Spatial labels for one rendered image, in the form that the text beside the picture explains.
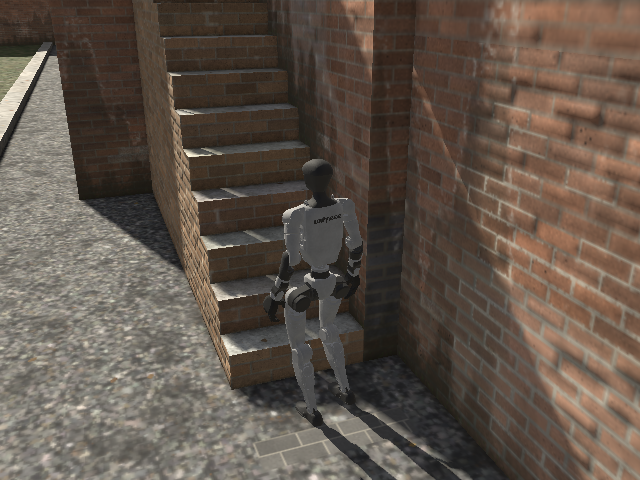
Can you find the left robot forearm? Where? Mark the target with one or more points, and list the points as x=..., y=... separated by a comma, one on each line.
x=283, y=278

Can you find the right robot forearm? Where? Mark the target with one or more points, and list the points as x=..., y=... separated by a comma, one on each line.
x=354, y=260

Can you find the left robot upper arm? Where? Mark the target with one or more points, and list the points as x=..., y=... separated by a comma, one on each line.
x=292, y=218

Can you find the right robot upper arm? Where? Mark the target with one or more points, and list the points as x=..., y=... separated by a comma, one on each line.
x=350, y=221

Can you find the robot left hand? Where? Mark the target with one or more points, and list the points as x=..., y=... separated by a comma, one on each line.
x=271, y=306

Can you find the humanoid robot head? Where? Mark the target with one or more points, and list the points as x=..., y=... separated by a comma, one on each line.
x=317, y=174

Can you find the robot right hand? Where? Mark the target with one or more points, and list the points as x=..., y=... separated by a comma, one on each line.
x=355, y=281

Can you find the robot torso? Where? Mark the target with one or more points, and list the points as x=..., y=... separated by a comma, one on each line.
x=321, y=234

